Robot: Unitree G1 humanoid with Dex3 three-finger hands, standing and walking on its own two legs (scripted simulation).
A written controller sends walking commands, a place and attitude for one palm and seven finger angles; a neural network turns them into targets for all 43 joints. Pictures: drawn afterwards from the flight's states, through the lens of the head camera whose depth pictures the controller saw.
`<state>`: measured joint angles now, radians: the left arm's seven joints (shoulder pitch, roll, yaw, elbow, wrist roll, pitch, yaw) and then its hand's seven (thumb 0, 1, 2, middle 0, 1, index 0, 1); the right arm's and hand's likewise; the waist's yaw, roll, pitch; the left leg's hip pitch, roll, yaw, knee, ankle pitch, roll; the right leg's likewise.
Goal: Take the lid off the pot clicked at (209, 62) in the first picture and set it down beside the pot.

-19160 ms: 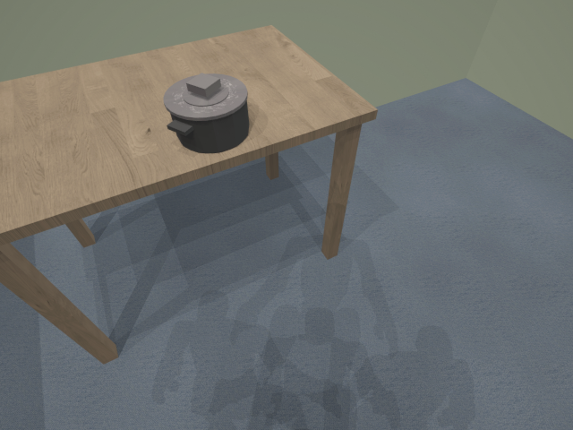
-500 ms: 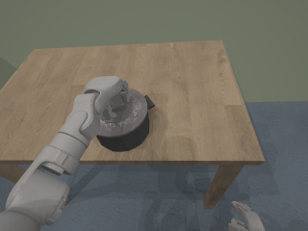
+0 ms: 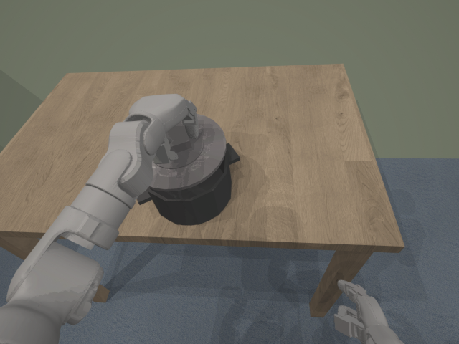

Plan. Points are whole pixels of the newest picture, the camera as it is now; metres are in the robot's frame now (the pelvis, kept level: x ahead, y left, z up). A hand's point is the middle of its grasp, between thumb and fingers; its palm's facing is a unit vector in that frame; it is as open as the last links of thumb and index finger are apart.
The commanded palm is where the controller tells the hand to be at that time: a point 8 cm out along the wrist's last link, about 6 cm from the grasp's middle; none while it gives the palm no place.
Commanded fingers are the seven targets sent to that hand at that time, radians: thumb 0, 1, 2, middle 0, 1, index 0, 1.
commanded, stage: lift the lid straight up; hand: left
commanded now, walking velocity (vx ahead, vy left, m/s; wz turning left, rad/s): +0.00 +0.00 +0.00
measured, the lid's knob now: (173, 138) +0.45 +0.13 +0.12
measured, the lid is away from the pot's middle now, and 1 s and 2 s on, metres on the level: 0.01 0.03 0.09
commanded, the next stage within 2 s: move the lid sideways beside the pot in 1.26 s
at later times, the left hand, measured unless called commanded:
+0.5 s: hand (166, 119) +0.43 +0.12 +0.18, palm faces -0.24 -0.05 -0.97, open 8.1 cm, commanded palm +0.41 +0.14 +0.27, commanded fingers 0.00 0.39 1.18 -0.83 -0.95 -0.90 -0.99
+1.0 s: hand (157, 96) +0.44 +0.13 +0.22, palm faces -0.20 -0.05 -0.98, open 8.1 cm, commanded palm +0.41 +0.14 +0.31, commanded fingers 0.00 0.39 1.18 -0.83 -0.95 -0.90 -0.99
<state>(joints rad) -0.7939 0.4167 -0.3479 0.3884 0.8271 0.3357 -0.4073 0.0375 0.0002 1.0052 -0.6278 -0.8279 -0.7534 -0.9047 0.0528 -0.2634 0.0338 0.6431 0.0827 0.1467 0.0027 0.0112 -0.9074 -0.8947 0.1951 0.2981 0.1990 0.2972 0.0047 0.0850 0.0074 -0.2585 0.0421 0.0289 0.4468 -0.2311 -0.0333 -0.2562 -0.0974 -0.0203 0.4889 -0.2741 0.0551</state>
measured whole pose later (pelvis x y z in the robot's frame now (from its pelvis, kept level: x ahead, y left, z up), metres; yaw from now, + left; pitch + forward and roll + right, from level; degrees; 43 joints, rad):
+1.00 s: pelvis +0.00 +0.00 +0.00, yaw +0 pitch +3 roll +1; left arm -1.03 0.46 -0.32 0.46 0.83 0.36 -0.53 0.04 0.00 1.01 -0.63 -0.83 -0.76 -0.91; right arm 0.07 -0.28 0.03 0.65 0.08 0.13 0.00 0.01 -0.91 -0.89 0.20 0.30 0.20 0.30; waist 0.00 0.08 0.01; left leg -0.25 0.03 0.03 0.42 -0.21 -0.03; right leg -0.25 -0.10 -0.02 0.46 -0.25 0.06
